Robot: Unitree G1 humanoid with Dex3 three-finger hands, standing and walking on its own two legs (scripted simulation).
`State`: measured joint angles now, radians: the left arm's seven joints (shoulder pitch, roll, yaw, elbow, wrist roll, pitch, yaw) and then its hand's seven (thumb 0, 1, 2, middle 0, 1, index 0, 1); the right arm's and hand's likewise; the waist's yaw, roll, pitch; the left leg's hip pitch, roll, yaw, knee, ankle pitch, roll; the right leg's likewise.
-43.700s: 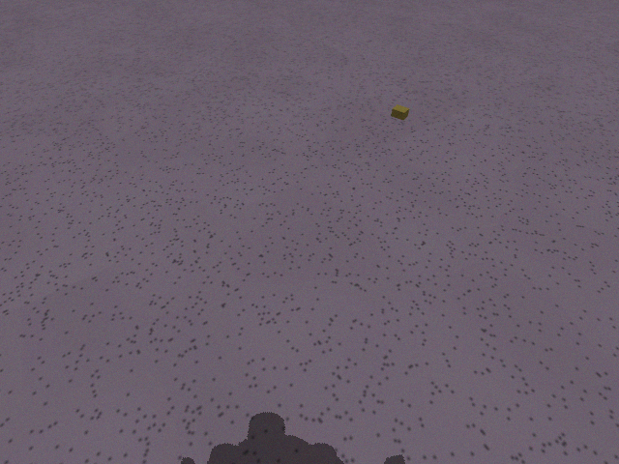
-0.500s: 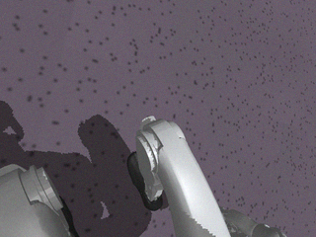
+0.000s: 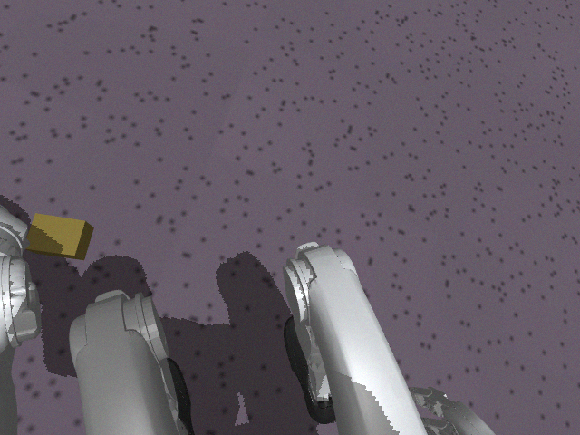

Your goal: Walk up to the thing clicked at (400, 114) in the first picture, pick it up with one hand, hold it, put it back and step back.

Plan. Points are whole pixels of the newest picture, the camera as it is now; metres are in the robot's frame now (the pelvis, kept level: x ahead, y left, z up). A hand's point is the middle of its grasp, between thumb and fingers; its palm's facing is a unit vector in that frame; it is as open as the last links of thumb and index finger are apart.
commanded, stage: withdraw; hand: left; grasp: from above
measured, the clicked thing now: (60, 237) +0.47 +0.30 -0.32
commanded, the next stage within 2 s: home in 0.22 s
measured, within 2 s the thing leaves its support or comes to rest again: neither
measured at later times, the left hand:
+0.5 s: hand (43, 255) +0.42 +0.29 -0.20, palm faces -0.42 -0.14 -0.90, open 13.2 cm
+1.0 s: hand out of the picture +0.28 +0.26 +0.03, palm faces -0.29 -0.64 -0.71, open 7.8 cm
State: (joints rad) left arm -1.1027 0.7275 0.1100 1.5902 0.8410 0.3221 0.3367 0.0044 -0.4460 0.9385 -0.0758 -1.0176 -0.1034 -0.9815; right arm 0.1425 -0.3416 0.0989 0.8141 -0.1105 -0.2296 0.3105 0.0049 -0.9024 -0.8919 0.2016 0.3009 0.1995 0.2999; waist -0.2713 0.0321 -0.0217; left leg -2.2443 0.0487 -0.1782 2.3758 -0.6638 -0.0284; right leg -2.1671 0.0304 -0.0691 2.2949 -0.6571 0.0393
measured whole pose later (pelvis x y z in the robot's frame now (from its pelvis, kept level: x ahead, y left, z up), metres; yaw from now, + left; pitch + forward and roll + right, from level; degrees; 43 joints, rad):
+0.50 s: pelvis +0.01 +0.00 -0.02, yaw +1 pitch +32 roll -8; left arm -0.70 0.60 0.07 1.12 1.13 -0.11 0.37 0.00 -0.29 0.91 -0.17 -0.81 -0.17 -0.79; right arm 0.14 -0.27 0.01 0.76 -0.13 -0.10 0.18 0.01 -0.90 -0.90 0.21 0.30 0.20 0.30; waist -0.18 -0.02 -0.03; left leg -2.32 0.02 -0.17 2.43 -0.67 -0.03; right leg -2.23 0.01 -0.06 2.36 -0.69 0.04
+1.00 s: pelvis +0.01 +0.00 +0.13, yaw +5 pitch +31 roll -5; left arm -0.10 0.43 -0.02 0.34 0.55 0.03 0.04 0.01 0.78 0.91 -0.22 -0.36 -0.22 -0.35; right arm 0.06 -0.27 -0.05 0.58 0.02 -0.03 0.04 0.01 -0.91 -0.90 0.21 0.30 0.20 0.30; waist -0.02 0.02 -0.21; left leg -1.86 0.04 -0.09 1.95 -0.64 -0.02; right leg -1.80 -0.01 -0.04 1.91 -0.66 0.03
